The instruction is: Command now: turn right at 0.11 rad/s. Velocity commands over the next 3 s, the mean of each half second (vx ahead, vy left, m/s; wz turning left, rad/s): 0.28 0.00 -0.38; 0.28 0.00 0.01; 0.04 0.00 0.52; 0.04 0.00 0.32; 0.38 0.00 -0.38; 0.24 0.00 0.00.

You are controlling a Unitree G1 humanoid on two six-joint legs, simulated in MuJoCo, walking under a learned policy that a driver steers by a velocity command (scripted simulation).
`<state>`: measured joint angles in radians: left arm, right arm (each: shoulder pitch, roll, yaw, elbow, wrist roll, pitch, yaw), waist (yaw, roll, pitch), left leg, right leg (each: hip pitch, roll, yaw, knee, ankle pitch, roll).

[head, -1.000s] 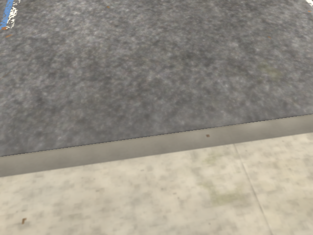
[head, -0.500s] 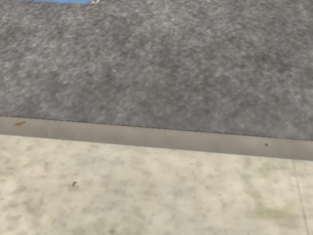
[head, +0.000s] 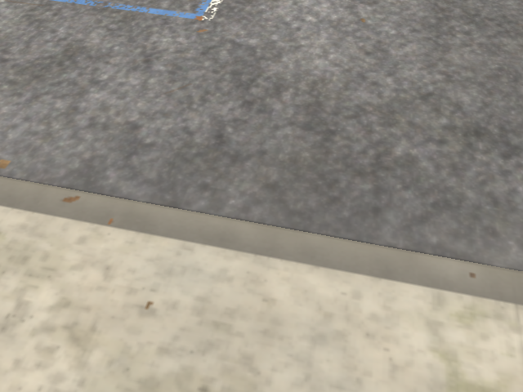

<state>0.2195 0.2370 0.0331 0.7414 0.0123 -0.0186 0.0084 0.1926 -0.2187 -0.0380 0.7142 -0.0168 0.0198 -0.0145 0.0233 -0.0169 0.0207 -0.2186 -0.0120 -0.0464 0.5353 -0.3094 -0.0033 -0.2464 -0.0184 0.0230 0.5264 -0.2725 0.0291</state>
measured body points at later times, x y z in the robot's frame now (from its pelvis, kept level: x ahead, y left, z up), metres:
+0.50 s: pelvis +0.09 -0.09 +0.00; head +0.11 -0.13 +0.45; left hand +0.23 +0.16 -0.09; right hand +0.18 -0.39 -0.10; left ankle +0.11 +0.07 -0.65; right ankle +0.07 -0.16 -0.73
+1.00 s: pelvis +0.32 -0.14 -0.01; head +0.37 -0.15 +0.44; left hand +0.51 +0.10 -0.11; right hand +0.42 -0.44 -0.11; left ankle +0.44 -0.09 -0.73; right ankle +0.22 -0.25 -0.64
